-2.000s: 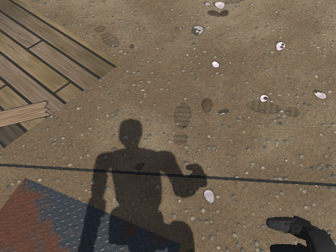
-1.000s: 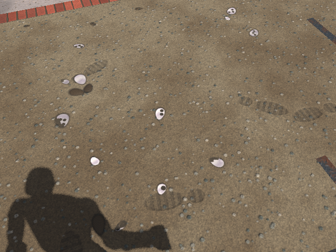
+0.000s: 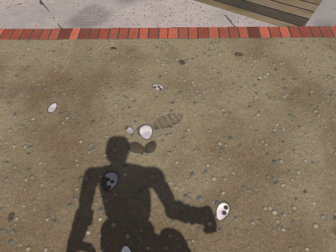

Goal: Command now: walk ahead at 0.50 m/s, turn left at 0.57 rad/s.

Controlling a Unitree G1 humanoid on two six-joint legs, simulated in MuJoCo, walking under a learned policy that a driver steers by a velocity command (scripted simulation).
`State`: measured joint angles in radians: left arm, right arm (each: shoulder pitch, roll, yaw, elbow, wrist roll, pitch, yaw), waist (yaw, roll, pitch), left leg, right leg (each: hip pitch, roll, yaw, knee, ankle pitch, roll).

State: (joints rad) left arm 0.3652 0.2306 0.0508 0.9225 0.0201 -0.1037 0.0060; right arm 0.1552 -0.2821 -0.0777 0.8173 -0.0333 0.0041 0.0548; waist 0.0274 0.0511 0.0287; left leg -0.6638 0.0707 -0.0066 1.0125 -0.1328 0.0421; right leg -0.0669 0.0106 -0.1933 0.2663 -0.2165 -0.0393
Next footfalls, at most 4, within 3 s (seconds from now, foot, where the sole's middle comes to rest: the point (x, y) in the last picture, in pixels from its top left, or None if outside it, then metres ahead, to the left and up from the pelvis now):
0.22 left None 0.26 0.12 -0.78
0.80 right None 0.38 0.00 -0.78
1.26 left None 0.37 0.20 -0.78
1.68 right None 0.28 0.00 -0.78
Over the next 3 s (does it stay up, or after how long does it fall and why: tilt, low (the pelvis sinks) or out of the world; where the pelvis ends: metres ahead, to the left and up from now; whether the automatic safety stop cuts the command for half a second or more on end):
stays up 0.37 0.06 0.00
